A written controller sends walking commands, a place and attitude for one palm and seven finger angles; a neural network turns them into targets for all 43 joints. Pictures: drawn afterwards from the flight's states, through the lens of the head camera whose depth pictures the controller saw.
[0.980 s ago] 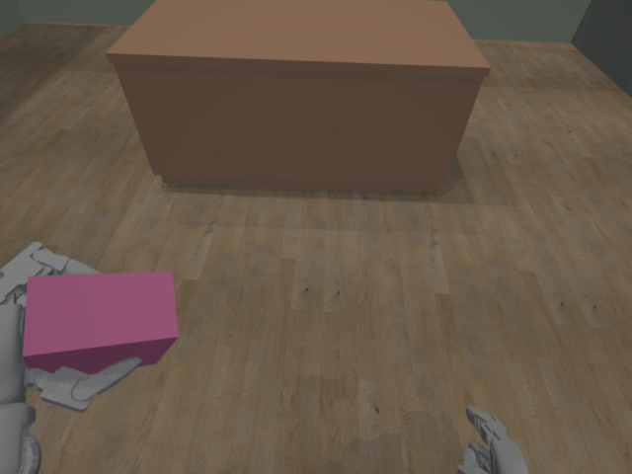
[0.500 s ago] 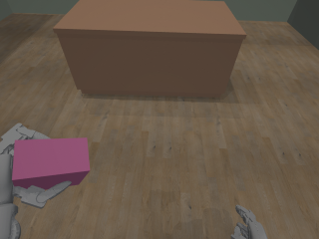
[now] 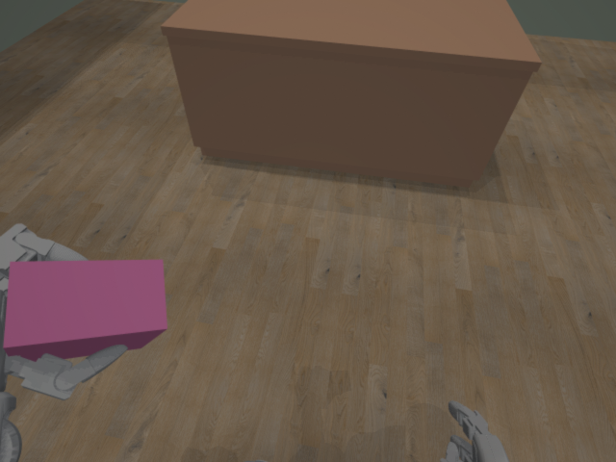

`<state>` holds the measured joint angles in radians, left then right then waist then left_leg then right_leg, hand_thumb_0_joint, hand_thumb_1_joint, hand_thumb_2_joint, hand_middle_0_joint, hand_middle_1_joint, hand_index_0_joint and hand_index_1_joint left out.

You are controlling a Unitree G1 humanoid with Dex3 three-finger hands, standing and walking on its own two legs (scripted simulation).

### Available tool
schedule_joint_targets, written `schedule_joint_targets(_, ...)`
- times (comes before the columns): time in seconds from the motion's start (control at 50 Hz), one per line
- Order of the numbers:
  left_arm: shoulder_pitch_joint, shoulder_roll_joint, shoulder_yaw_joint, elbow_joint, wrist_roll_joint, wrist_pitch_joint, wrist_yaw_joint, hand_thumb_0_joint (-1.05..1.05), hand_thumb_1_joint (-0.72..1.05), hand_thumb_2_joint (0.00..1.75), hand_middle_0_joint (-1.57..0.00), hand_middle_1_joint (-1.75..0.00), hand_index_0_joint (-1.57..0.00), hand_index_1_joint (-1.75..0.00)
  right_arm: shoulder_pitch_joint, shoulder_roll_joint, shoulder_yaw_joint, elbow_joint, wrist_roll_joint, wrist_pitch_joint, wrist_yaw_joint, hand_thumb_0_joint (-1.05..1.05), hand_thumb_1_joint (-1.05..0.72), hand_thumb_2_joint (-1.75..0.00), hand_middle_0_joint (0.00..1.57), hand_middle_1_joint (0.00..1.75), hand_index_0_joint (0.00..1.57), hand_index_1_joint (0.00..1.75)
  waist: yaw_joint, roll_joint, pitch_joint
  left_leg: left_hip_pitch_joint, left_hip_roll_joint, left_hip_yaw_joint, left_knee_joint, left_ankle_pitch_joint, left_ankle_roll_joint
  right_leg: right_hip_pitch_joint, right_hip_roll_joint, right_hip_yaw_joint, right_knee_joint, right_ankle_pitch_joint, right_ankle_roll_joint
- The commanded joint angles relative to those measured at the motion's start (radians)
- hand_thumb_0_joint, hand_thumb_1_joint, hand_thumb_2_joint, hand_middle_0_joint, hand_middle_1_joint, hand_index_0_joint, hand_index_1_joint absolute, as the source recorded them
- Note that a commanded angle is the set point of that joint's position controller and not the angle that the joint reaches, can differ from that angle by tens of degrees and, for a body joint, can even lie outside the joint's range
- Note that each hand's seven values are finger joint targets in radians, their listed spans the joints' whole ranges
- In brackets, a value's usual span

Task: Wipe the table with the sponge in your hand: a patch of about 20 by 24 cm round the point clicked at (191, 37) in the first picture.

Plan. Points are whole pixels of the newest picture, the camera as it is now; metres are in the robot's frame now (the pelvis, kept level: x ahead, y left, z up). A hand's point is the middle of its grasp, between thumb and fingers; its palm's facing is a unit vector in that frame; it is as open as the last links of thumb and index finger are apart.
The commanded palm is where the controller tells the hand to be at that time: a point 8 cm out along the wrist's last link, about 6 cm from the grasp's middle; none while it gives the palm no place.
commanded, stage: walk to a spot facing it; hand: left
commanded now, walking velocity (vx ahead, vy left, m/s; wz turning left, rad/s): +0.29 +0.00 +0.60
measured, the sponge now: (109, 311) +0.23 +0.21 +0.15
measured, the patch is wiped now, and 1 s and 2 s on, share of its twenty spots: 0.00 0.00 0.00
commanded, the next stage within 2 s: none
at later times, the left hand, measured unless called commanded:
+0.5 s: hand out of the picture +0.16 +0.31 +0.18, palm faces +0.66 -0.65 -0.38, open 10.5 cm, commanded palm +0.09 +0.32 +0.19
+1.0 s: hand out of the picture +0.24 +0.34 +0.19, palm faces +0.74 -0.55 -0.39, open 10.5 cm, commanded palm +0.18 +0.35 +0.19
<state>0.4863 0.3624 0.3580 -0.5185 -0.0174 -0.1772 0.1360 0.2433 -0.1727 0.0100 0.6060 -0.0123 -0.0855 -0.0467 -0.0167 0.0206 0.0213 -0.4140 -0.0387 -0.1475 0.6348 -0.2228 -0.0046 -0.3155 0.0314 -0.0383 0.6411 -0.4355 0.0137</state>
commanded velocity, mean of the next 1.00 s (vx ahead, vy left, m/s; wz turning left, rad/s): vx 0.36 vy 0.00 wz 0.29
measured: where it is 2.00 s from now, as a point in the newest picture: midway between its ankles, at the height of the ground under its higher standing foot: (274, 381)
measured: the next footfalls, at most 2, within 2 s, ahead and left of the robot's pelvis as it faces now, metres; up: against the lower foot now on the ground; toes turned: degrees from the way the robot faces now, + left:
left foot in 0.30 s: +0.06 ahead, +0.16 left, +0.00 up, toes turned +22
right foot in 0.62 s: +0.17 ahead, -0.09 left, +0.00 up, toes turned +14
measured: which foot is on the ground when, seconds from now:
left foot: down 0.00-0.02, up 0.04-0.28, down 0.30-0.62, up 0.64-0.94, down 0.96-1.00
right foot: down 0.00-0.30, up 0.32-0.60, down 0.62-0.96, up 0.98-1.00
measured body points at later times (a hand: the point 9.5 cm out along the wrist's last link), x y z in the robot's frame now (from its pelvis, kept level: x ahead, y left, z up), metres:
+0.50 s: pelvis +0.03 +0.01 +0.00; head +0.04 +0.02 +0.45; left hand +0.12 +0.34 +0.20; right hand +0.27 -0.13 -0.07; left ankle +0.03 +0.14 -0.72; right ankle +0.10 -0.11 -0.67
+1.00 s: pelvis +0.15 +0.03 +0.00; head +0.17 +0.05 +0.45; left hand +0.20 +0.36 +0.21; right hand +0.42 -0.14 -0.07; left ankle +0.15 +0.15 -0.73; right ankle +0.13 -0.10 -0.70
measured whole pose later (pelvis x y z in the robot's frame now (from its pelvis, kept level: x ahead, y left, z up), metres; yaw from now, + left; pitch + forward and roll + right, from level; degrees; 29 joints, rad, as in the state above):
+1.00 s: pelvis +0.15 +0.03 +0.00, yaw +25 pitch -1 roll +2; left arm 0.44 0.39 0.38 -0.56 -0.02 -0.23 0.19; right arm 0.20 -0.25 -0.05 0.57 0.00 -0.07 -0.08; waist 0.02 -0.06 0.07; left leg -0.33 0.06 0.19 0.59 -0.21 0.03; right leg -0.26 -0.11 -0.12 0.84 -0.49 0.01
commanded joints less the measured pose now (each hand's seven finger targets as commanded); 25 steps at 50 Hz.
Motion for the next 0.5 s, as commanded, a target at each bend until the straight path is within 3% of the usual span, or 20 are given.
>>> schedule_joint_targets(0.0, -0.059, 0.183, 0.113, -0.200, -0.008, -0.046, 0.022, 0.00, 0.10, 1.30, -1.20, -1.60, -1.20, -1.60, -0.102, -0.111, -0.063, -0.161, 0.020, -0.032, -0.002, 0.00, -0.90, -0.90, 0.20, 0.30, 0.20, 0.30, 0.028, -0.290, -0.114, -0.362, -0.009, 0.147, 0.295, -0.287, -0.003, 0.317, -0.448, 0.492, -0.425, -0.235, -0.177)
schedule_joint_targets(0.02, -0.078, 0.175, 0.102, -0.210, -0.024, -0.049, 0.028, 0.00, 0.10, 1.30, -1.20, -1.60, -1.20, -1.60, -0.126, -0.159, -0.076, -0.154, 0.009, -0.033, -0.011, 0.00, -0.90, -0.90, 0.20, 0.30, 0.20, 0.30, 0.029, -0.227, -0.060, -0.342, 0.038, 0.119, 0.524, -0.251, -0.016, 0.188, -0.519, 0.528, -0.451, -0.169, -0.215)
schedule_joint_targets(0.04, -0.068, 0.189, 0.126, -0.184, -0.009, -0.056, 0.034, 0.00, 0.10, 1.30, -1.20, -1.60, -1.20, -1.60, -0.123, -0.131, -0.049, -0.140, -0.011, -0.030, -0.014, 0.00, -0.90, -0.90, 0.20, 0.30, 0.20, 0.30, 0.016, -0.094, -0.047, -0.310, 0.080, 0.124, 0.579, -0.192, -0.018, 0.132, -0.474, 0.386, -0.410, -0.064, -0.203)
schedule_joint_targets(0.06, -0.030, 0.174, 0.113, -0.147, -0.002, -0.062, 0.029, 0.00, 0.10, 1.30, -1.20, -1.60, -1.20, -1.60, -0.110, -0.110, -0.035, -0.128, -0.009, -0.023, -0.016, 0.00, -0.90, -0.90, 0.20, 0.30, 0.20, 0.30, 0.016, -0.075, -0.048, -0.274, 0.099, 0.147, 0.569, -0.171, -0.024, 0.113, -0.420, 0.239, -0.379, 0.039, -0.170)
schedule_joint_targets(0.1, -0.083, 0.176, 0.098, -0.149, 0.003, -0.070, 0.022, 0.00, 0.10, 1.30, -1.20, -1.60, -1.20, -1.60, -0.126, -0.113, -0.036, -0.134, -0.002, -0.017, -0.029, 0.00, -0.90, -0.90, 0.20, 0.30, 0.20, 0.30, 0.016, -0.161, -0.033, -0.193, 0.131, 0.179, 0.439, -0.173, -0.022, 0.094, -0.391, 0.092, -0.364, 0.139, -0.133)
schedule_joint_targets(0.14, -0.105, 0.178, 0.102, -0.154, 0.002, -0.071, 0.031, 0.00, 0.10, 1.30, -1.20, -1.60, -1.20, -1.60, -0.130, -0.112, -0.035, -0.142, -0.008, -0.025, -0.039, 0.00, -0.90, -0.90, 0.20, 0.30, 0.20, 0.30, 0.031, -0.189, -0.026, -0.090, 0.126, 0.250, 0.251, -0.184, -0.008, 0.081, -0.380, 0.032, -0.348, 0.183, -0.126)
schedule_joint_targets(0.18, -0.105, 0.168, 0.098, -0.189, -0.001, -0.065, 0.046, 0.00, 0.10, 1.30, -1.20, -1.60, -1.20, -1.60, -0.132, -0.099, -0.034, -0.160, -0.012, -0.036, -0.042, 0.00, -0.90, -0.90, 0.20, 0.30, 0.20, 0.30, 0.053, -0.180, -0.039, -0.009, 0.092, 0.316, 0.091, -0.200, 0.005, 0.100, -0.372, 0.024, -0.307, 0.208, -0.133)
schedule_joint_targets(0.2, -0.114, 0.146, 0.071, -0.219, -0.006, -0.059, 0.052, 0.00, 0.10, 1.30, -1.20, -1.60, -1.20, -1.60, -0.124, -0.101, -0.035, -0.168, -0.011, -0.042, -0.044, 0.00, -0.90, -0.90, 0.20, 0.30, 0.20, 0.30, 0.041, -0.170, -0.061, 0.048, 0.077, 0.329, 0.003, -0.180, 0.008, 0.124, -0.372, 0.002, -0.261, 0.223, -0.123)
schedule_joint_targets(0.24, -0.145, 0.152, 0.069, -0.261, -0.012, -0.055, 0.067, 0.00, 0.10, 1.30, -1.20, -1.60, -1.20, -1.60, -0.076, -0.106, -0.041, -0.172, -0.007, -0.048, -0.051, 0.00, -0.90, -0.90, 0.20, 0.30, 0.20, 0.30, 0.002, -0.111, -0.131, 0.260, 0.025, 0.376, -0.157, -0.102, 0.021, 0.076, -0.309, -0.066, -0.025, 0.305, -0.066)
schedule_joint_targets(0.26, -0.169, 0.144, 0.059, -0.282, -0.014, -0.062, 0.070, 0.00, 0.10, 1.30, -1.20, -1.60, -1.20, -1.60, -0.059, -0.126, -0.050, -0.176, 0.001, -0.050, -0.054, 0.00, -0.90, -0.90, 0.20, 0.30, 0.20, 0.30, -0.025, 0.046, -0.158, 0.418, 0.113, 0.220, -0.206, -0.096, 0.079, -0.072, -0.253, -0.108, 0.230, 0.321, -0.015)
schedule_joint_targets(0.28, -0.175, 0.130, 0.052, -0.319, -0.019, -0.081, 0.072, 0.00, 0.10, 1.30, -1.20, -1.60, -1.20, -1.60, -0.078, -0.159, -0.055, -0.179, 0.003, -0.053, -0.044, 0.00, -0.90, -0.90, 0.20, 0.30, 0.20, 0.30, -0.020, 0.347, -0.169, 0.548, 0.385, -0.210, -0.271, 0.182, 0.216, -0.318, -0.103, -0.137, 0.516, -0.090, 0.056)
schedule_joint_targets(0.3, -0.209, 0.155, 0.056, -0.287, -0.003, -0.101, 0.070, 0.00, 0.10, 1.30, -1.20, -1.60, -1.20, -1.60, -0.062, -0.135, -0.050, -0.161, 0.010, -0.065, -0.032, 0.00, -0.90, -0.90, 0.20, 0.30, 0.20, 0.30, -0.017, 0.288, -0.152, 0.543, 0.491, -0.431, -0.307, 0.230, 0.301, -0.421, -0.105, -0.028, 0.663, -0.202, 0.035)
schedule_joint_targets(0.32, -0.198, 0.203, 0.110, -0.240, 0.013, -0.093, 0.056, 0.00, 0.10, 1.30, -1.20, -1.60, -1.20, -1.60, -0.068, -0.146, -0.064, -0.133, 0.015, -0.061, -0.024, 0.00, -0.90, -0.90, 0.20, 0.30, 0.20, 0.30, -0.013, 0.204, -0.124, 0.446, 0.507, -0.429, -0.307, 0.073, 0.324, -0.457, -0.166, 0.080, 0.694, -0.165, 0.032)
schedule_joint_targets(0.34, -0.179, 0.197, 0.115, -0.248, 0.015, -0.086, 0.045, 0.00, 0.10, 1.30, -1.20, -1.60, -1.20, -1.60, -0.087, -0.150, -0.074, -0.131, 0.018, -0.054, -0.018, 0.00, -0.90, -0.90, 0.20, 0.30, 0.20, 0.30, -0.007, 0.184, -0.093, 0.343, 0.474, -0.371, -0.311, -0.068, 0.316, -0.434, -0.187, 0.102, 0.666, -0.138, 0.034)
schedule_joint_targets(0.36, -0.160, 0.169, 0.099, -0.261, 0.015, -0.085, 0.037, 0.00, 0.10, 1.30, -1.20, -1.60, -1.20, -1.60, -0.095, -0.140, -0.072, -0.129, 0.023, -0.053, -0.014, 0.00, -0.90, -0.90, 0.20, 0.30, 0.20, 0.30, 0.001, 0.171, -0.063, 0.244, 0.418, -0.262, -0.331, -0.185, 0.282, -0.377, -0.188, 0.069, 0.607, -0.084, 0.037)
schedule_joint_targets(0.4, -0.134, 0.158, 0.102, -0.311, 0.008, -0.097, 0.036, 0.00, 0.10, 1.30, -1.20, -1.60, -1.20, -1.60, -0.106, -0.137, -0.068, -0.135, 0.026, -0.068, -0.014, 0.00, -0.90, -0.90, 0.20, 0.30, 0.20, 0.30, 0.019, 0.232, -0.064, 0.122, 0.326, -0.084, -0.372, -0.320, 0.217, -0.224, -0.166, -0.017, 0.454, 0.018, 0.037)
schedule_joint_targets(0.42, -0.121, 0.140, 0.088, -0.311, 0.002, -0.100, 0.035, 0.00, 0.10, 1.30, -1.20, -1.60, -1.20, -1.60, -0.111, -0.133, -0.060, -0.137, 0.022, -0.077, -0.014, 0.00, -0.90, -0.90, 0.20, 0.30, 0.20, 0.30, 0.018, 0.256, -0.052, 0.060, 0.301, -0.058, -0.394, -0.346, 0.198, -0.152, -0.151, -0.048, 0.386, 0.032, 0.039)
schedule_joint_targets(0.48, -0.092, 0.123, 0.082, -0.232, -0.009, -0.094, 0.031, 0.00, 0.10, 1.30, -1.20, -1.60, -1.20, -1.60, -0.100, -0.132, -0.050, -0.128, 0.015, -0.085, -0.022, 0.00, -0.90, -0.90, 0.20, 0.30, 0.20, 0.30, 0.020, 0.244, -0.051, 0.025, 0.285, -0.004, -0.391, -0.370, 0.178, -0.015, -0.102, -0.110, 0.174, 0.033, 0.045)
